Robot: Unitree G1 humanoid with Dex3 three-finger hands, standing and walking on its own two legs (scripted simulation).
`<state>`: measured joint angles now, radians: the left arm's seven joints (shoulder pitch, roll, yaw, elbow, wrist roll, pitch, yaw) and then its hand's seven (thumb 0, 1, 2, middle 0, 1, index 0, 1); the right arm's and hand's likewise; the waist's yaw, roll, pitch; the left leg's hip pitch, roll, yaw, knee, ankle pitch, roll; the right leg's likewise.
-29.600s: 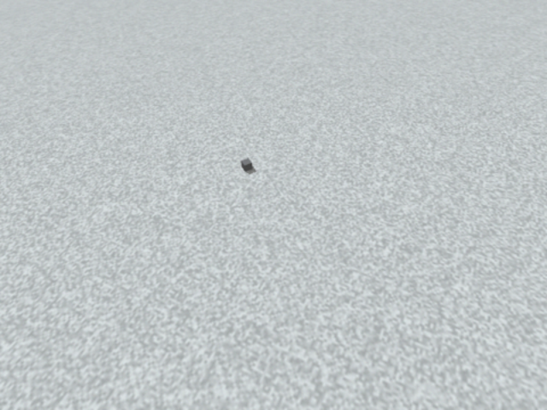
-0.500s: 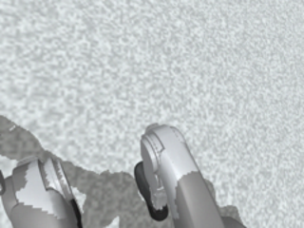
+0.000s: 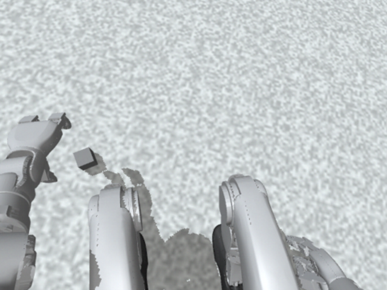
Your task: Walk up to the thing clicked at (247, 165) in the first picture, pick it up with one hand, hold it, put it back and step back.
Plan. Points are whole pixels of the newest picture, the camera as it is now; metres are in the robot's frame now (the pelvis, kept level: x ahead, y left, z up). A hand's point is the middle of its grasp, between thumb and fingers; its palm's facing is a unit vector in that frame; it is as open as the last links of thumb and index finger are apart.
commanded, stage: withdraw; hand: left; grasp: from above
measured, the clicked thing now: (85, 158) +0.45 +0.30 -0.33
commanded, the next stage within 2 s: home in 0.30 s
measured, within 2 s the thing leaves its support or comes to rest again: neither
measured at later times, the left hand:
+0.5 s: hand (59, 145) +0.44 +0.31 -0.17, palm faces -0.37 -0.06 -0.93, open 12.5 cm
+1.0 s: hand (7, 199) +0.29 +0.27 +0.06, palm faces -0.22 -0.69 -0.69, open 7.6 cm
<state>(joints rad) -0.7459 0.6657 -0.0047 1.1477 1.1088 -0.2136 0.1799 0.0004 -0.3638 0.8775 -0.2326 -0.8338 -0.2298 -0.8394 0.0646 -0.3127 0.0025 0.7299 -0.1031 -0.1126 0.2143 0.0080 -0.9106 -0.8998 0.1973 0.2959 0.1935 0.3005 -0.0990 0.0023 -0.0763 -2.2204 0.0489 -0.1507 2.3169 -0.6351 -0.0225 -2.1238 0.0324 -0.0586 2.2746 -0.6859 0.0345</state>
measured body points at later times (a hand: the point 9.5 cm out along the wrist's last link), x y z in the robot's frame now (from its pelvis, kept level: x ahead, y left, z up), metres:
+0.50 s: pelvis +0.01 +0.00 -0.02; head +0.23 +0.05 +0.37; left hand +0.45 +0.31 -0.11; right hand +0.04 -0.26 -0.14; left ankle +0.10 +0.14 -0.32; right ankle +0.10 -0.12 -0.32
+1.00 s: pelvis +0.02 +0.00 +0.16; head +0.17 +0.05 +0.59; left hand +0.30 +0.30 +0.10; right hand +0.26 -0.23 +0.07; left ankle +0.09 +0.14 -0.32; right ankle +0.10 -0.13 -0.32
